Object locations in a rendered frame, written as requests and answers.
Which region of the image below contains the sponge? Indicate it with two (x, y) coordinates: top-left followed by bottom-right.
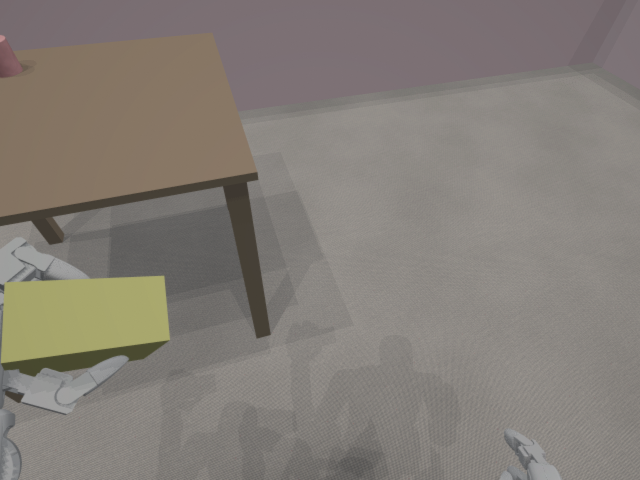
(1, 276), (170, 377)

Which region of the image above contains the left robot forearm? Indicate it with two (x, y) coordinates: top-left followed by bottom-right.
(0, 409), (22, 480)

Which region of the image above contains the right robot hand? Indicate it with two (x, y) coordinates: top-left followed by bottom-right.
(500, 428), (562, 480)

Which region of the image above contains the left robot hand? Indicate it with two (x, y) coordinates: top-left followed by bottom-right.
(0, 237), (129, 415)

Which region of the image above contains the table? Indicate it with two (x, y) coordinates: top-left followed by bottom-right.
(0, 33), (271, 403)

